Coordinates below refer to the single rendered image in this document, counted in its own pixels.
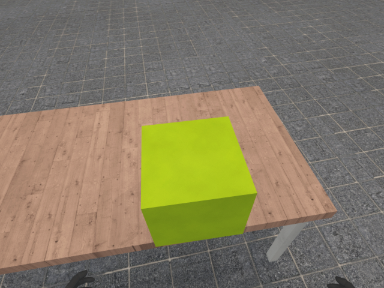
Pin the carton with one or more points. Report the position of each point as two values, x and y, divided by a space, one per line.
195 183

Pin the robot left hand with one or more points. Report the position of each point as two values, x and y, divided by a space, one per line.
80 279

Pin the table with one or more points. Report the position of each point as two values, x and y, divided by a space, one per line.
70 179

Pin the robot right hand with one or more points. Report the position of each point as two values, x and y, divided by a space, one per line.
343 283

